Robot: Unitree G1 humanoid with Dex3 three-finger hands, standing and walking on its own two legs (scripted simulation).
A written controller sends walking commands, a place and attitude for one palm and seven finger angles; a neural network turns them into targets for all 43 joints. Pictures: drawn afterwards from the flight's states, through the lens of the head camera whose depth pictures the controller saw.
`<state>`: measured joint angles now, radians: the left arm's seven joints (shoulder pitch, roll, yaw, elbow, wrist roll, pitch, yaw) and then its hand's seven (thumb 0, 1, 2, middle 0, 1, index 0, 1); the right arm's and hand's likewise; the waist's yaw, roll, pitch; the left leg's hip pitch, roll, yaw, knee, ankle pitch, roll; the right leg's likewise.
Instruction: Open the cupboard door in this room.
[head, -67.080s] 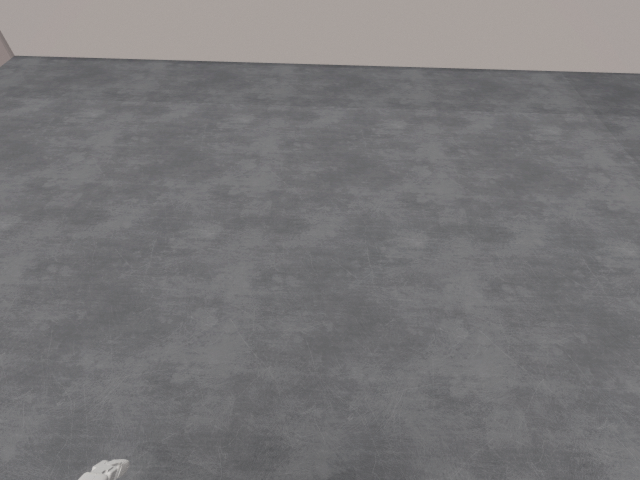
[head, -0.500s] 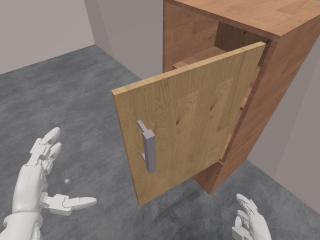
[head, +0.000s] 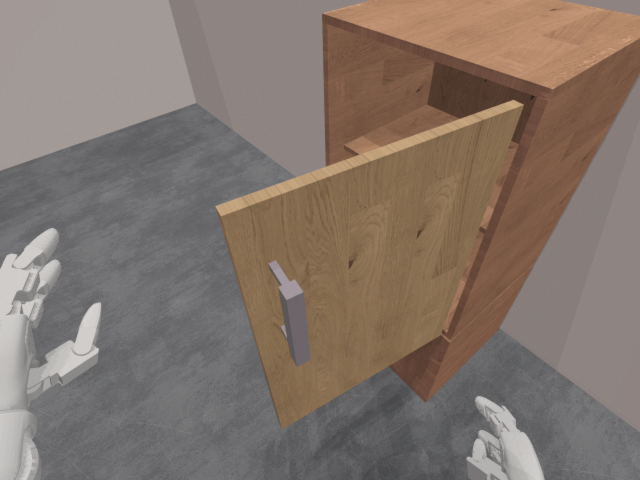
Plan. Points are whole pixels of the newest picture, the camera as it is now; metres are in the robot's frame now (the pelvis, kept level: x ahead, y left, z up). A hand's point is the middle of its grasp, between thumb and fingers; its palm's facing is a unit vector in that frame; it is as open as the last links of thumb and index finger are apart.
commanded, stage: draw the hand back to the body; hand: left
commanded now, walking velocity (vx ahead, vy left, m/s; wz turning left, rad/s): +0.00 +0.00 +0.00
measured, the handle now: (288, 315) +0.30 +0.09 +0.06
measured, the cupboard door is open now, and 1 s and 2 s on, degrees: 80 80 80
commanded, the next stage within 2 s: step back with the hand held close in 0.38 s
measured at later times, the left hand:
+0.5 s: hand (79, 358) +0.17 +0.25 +0.15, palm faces +0.47 -0.79 -0.39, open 7.4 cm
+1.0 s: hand (39, 403) +0.13 +0.26 +0.15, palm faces +0.37 -0.78 -0.51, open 7.4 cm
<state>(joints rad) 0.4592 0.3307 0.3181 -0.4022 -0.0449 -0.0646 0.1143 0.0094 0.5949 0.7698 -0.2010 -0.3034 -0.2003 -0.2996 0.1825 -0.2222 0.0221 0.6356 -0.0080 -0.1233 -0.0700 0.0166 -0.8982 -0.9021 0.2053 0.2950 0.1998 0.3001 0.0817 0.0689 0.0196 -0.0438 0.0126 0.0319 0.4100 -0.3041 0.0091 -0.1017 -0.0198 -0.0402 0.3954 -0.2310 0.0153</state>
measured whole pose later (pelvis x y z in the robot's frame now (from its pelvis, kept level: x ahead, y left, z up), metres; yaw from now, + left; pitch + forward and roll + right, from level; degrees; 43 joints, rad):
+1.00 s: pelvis -0.08 +0.01 -0.01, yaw -2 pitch -1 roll +0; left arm 0.55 0.42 0.43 -0.51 -0.02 -0.19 0.14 0.02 0.89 0.90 -0.22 -0.30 -0.22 -0.30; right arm 0.19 -0.22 -0.01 0.55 0.01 -0.05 -0.08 0.02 -0.90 -0.90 0.20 0.29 0.20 0.30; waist 0.01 -0.02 0.06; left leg -0.28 0.00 0.07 0.54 -0.24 0.03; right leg -0.35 -0.04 0.00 0.50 -0.14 0.03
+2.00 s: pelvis -0.27 +0.00 -0.01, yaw -2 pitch +1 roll +1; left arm 0.49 0.40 0.41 -0.54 -0.03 -0.23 0.14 0.02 0.89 0.90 -0.21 -0.30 -0.21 -0.30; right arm 0.18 -0.16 0.04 0.64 0.00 -0.14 -0.06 0.02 -0.90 -0.90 0.21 0.30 0.20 0.30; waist 0.03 -0.07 0.01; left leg -0.44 0.00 0.06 0.72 -0.28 -0.02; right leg -0.21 -0.03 0.07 0.55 -0.36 0.03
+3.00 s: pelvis -0.34 +0.02 +0.00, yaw -3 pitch -1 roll +0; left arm 0.54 0.39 0.40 -0.45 -0.03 -0.21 0.14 0.02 0.89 0.90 -0.21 -0.30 -0.21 -0.30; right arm 0.20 -0.18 0.02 0.62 0.00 -0.14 -0.06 0.02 -0.90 -0.90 0.21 0.30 0.20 0.30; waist 0.01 -0.01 0.03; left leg -0.21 0.02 0.07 0.47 -0.25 0.01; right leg -0.23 0.00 -0.05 0.48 -0.23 -0.02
